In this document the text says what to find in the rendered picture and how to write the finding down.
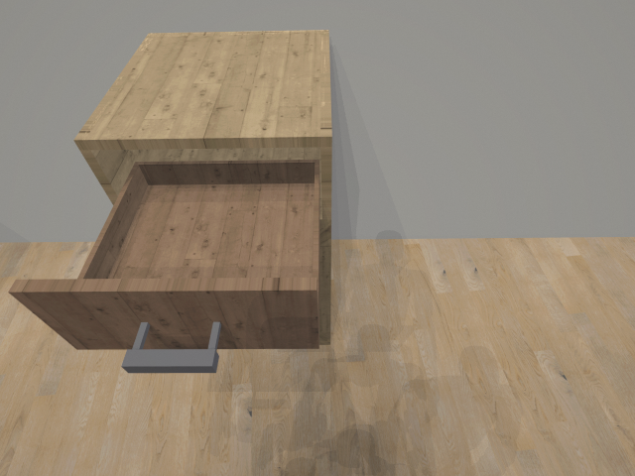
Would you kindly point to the handle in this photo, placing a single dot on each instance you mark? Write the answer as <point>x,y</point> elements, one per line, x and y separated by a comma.
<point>139,360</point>

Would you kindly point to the cabinet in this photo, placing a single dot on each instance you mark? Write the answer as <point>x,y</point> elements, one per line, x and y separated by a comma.
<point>220,96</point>

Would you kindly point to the drawer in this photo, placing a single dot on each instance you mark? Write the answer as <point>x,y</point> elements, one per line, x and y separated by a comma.
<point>187,244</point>

